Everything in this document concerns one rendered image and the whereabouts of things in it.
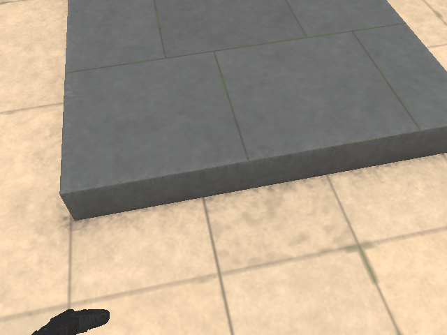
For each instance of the robot left hand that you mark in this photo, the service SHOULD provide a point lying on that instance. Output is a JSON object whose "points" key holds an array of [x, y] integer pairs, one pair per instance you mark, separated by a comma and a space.
{"points": [[72, 322]]}

